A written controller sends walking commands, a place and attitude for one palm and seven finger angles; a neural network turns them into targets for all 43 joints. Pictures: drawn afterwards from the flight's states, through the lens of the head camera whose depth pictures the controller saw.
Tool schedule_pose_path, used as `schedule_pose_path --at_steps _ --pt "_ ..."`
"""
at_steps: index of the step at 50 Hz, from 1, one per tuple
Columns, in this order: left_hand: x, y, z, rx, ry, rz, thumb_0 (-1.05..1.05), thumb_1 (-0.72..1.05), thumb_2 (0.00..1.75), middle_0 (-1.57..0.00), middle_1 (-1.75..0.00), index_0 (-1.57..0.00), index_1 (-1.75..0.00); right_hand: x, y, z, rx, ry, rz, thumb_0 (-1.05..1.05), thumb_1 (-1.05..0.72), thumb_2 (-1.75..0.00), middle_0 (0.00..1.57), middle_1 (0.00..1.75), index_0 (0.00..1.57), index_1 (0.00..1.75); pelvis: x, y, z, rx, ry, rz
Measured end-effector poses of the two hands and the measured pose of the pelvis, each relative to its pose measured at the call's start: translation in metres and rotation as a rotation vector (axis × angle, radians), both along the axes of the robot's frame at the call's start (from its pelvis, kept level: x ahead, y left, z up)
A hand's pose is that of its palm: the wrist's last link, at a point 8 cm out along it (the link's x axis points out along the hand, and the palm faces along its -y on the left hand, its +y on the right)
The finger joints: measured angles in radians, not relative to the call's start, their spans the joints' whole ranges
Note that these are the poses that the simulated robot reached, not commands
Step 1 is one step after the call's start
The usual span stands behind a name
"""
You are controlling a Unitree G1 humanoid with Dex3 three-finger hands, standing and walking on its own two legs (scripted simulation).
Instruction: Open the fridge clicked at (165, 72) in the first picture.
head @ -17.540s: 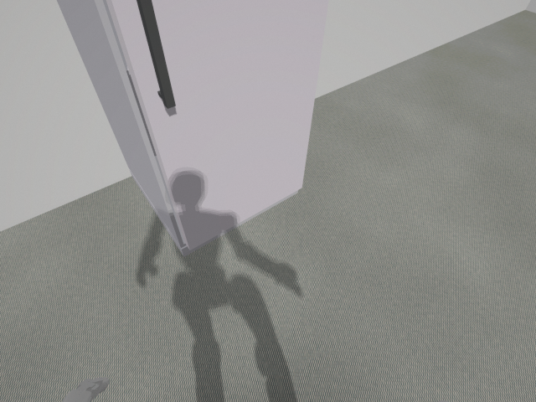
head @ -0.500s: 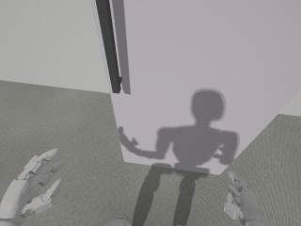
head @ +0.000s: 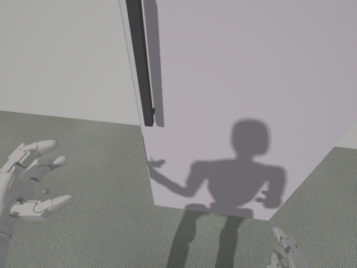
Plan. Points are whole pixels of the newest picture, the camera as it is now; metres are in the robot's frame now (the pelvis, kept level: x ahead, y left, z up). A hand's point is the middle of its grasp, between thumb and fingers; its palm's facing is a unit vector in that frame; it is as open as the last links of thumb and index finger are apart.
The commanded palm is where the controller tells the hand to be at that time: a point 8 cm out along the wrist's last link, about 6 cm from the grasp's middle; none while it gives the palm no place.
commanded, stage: raise the hand to about handle height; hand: left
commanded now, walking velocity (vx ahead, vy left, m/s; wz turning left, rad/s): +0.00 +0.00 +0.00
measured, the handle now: (144, 63) +0.50 +0.12 +0.21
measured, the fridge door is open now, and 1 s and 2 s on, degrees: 0 0 0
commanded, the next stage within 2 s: move the hooked fingers beside the handle in 1.20 s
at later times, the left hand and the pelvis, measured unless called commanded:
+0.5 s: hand (25, 149) +0.26 +0.28 +0.19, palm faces +0.01 -0.99 -0.12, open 13.9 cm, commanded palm +0.22 +0.32 +0.21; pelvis +0.00 +0.00 +0.02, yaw +1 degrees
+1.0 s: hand (30, 120) +0.29 +0.26 +0.23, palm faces +0.03 -1.00 -0.09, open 14.0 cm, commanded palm +0.25 +0.31 +0.24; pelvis +0.01 -0.02 +0.02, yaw +1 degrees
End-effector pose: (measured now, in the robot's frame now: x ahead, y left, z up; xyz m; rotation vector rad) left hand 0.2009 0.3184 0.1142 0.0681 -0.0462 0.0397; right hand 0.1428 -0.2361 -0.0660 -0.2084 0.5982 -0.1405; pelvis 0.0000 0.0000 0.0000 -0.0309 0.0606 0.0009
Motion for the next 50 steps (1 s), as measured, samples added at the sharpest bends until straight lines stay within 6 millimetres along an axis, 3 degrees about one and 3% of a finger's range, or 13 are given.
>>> schedule_pose_path --at_steps 6,14,18,23,27,33,40,50 --pt "0.005 -0.002 0.004 0.015 0.063 -0.048 0.00 -0.09 0.48 -0.27 -0.94 -0.27 -0.93 0.013 0.008 0.006 -0.016 -0.016 0.024 0.01 -0.90 -0.90 0.20 0.30 0.20 0.30 0.000 0.008 0.006 -0.002 -0.031 0.013" --pt "0.021 0.012 0.060 0.049 -0.102 -0.028 0.00 -0.28 0.40 -0.29 -1.06 -0.29 -1.05 0.038 0.026 0.029 0.009 -0.111 0.062 0.01 -0.90 -0.90 0.20 0.30 0.20 0.30 0.003 0.008 0.014 0.004 -0.076 0.014" --pt "0.028 0.019 0.069 0.034 -0.052 -0.013 0.00 -0.37 0.36 -0.30 -1.12 -0.29 -1.11 0.047 0.031 0.033 0.034 -0.124 0.081 0.01 -0.90 -0.90 0.20 0.30 0.20 0.30 0.003 0.008 0.017 0.007 -0.085 0.017" --pt "0.032 0.015 0.074 0.044 0.009 -0.025 -0.01 -0.45 0.33 -0.30 -1.17 -0.29 -1.16 0.050 0.033 0.031 0.044 -0.101 0.099 0.01 -0.90 -0.90 0.20 0.30 0.20 0.30 0.003 0.006 0.020 0.012 -0.093 0.021" --pt "0.035 0.011 0.097 0.068 -0.068 -0.030 -0.01 -0.48 0.31 -0.30 -1.19 -0.30 -1.18 0.050 0.032 0.030 0.043 -0.081 0.106 0.01 -0.90 -0.90 0.20 0.30 0.20 0.30 0.005 0.003 0.021 0.014 -0.102 0.022" --pt "0.045 0.021 0.126 0.061 -0.103 0.008 -0.01 -0.50 0.31 -0.31 -1.20 -0.30 -1.19 0.050 0.025 0.026 0.057 -0.057 0.098 0.01 -0.90 -0.90 0.20 0.30 0.20 0.30 0.007 -0.004 0.023 0.017 -0.110 0.026" --pt "0.062 0.010 0.130 0.062 -0.018 -0.030 -0.01 -0.50 0.30 -0.30 -1.20 -0.30 -1.20 0.050 0.011 0.022 0.067 -0.039 0.077 0.01 -0.90 -0.90 0.20 0.30 0.20 0.30 0.008 -0.009 0.024 0.023 -0.101 0.023" --pt "0.063 0.000 0.119 0.021 -0.042 -0.014 -0.01 -0.50 0.30 -0.31 -1.20 -0.30 -1.20 0.054 -0.007 0.028 0.053 -0.057 0.050 0.01 -0.90 -0.90 0.20 0.30 0.20 0.30 0.014 -0.017 0.023 0.026 -0.104 0.010"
